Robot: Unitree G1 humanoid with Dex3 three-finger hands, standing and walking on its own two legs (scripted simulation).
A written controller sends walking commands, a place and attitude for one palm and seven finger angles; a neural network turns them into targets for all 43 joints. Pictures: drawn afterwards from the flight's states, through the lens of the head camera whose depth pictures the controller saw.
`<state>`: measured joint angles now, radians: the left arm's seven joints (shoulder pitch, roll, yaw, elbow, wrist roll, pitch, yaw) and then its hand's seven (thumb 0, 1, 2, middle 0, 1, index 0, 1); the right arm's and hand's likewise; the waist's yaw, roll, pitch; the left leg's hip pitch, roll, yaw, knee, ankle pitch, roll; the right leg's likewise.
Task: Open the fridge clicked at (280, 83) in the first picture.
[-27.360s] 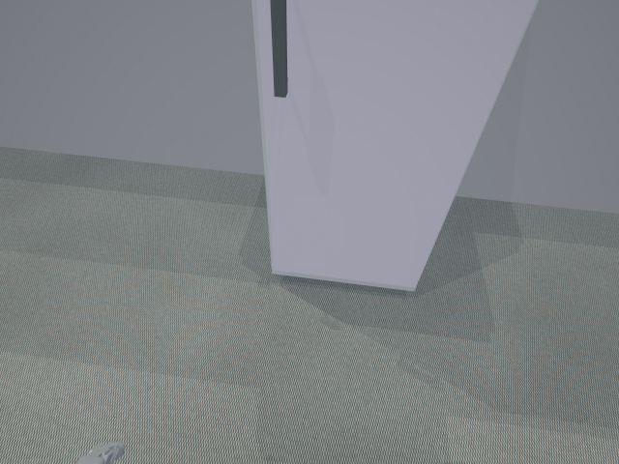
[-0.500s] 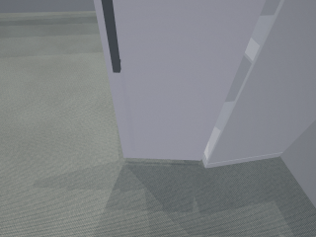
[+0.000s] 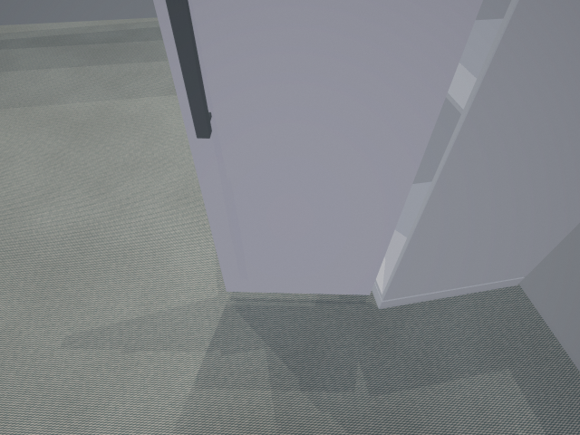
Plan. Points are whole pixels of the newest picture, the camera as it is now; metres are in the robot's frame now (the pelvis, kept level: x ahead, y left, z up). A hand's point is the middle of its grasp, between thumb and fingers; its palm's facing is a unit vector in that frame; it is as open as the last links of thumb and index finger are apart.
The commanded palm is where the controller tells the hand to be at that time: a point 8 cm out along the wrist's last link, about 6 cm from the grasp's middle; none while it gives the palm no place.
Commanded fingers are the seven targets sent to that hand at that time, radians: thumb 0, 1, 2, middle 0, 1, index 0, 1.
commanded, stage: look to check the result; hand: left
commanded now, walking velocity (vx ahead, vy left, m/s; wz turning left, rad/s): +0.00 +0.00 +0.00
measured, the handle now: (195, 69) +0.65 +0.21 +0.18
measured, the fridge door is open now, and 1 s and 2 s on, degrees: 78 78 78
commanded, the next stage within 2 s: stand and wait in 0.06 s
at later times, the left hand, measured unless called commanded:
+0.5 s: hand out of the picture +0.08 +0.23 -0.16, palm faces -0.03 -0.95 -0.33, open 7.4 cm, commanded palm none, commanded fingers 0.00 0.90 0.90 -0.20 -0.30 -0.20 -0.30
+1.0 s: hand out of the picture +0.07 +0.23 -0.16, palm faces -0.04 -0.94 -0.33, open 7.4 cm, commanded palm none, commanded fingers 0.00 0.90 0.90 -0.20 -0.30 -0.20 -0.30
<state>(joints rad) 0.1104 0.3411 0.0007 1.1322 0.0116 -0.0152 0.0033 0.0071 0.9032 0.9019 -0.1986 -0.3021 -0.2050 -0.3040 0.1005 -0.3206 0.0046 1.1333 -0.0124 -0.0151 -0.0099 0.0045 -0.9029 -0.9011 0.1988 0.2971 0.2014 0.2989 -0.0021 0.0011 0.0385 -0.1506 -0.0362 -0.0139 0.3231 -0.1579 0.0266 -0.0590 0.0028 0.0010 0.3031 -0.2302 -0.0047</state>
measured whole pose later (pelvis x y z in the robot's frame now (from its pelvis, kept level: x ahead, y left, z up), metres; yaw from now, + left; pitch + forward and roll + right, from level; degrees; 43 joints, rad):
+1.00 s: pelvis +0.00 -0.01 +0.00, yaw -1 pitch -2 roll +0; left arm 0.11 0.34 0.00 1.13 0.01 -0.02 0.00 0.01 0.90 0.90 -0.20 -0.30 -0.21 -0.30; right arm 0.11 -0.33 0.00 1.14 -0.01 -0.01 -0.01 0.00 -0.90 -0.90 0.20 0.30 0.20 0.30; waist 0.00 -0.01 0.05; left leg -0.12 -0.01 -0.01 0.30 -0.15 0.01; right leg -0.03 0.02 0.01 0.27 -0.21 -0.02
